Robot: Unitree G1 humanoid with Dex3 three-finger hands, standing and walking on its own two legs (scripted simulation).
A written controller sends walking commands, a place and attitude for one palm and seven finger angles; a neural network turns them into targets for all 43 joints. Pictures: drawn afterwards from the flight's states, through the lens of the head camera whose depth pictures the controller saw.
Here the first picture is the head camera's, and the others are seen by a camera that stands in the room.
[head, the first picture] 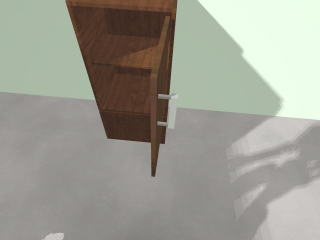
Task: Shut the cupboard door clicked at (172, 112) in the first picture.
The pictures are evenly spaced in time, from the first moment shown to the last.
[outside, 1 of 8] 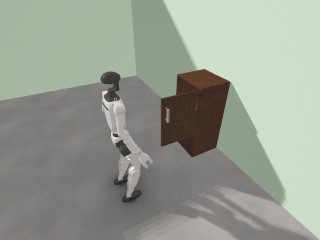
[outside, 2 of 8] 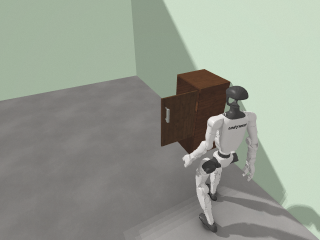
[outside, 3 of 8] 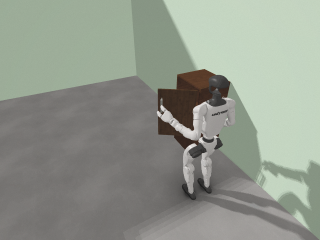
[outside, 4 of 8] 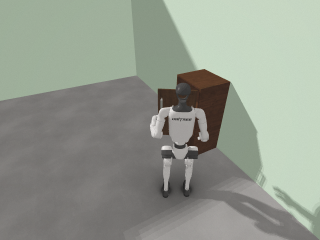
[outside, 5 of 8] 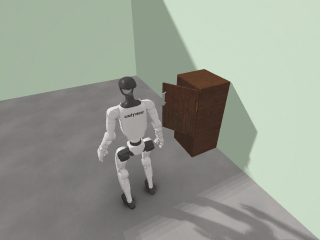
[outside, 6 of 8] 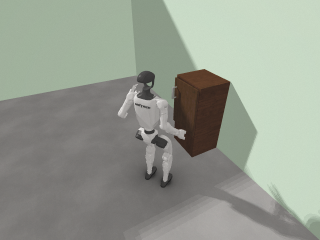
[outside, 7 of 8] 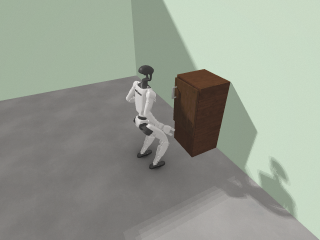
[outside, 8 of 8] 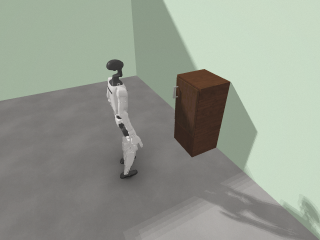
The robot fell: no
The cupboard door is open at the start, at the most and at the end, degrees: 89 89 0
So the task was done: yes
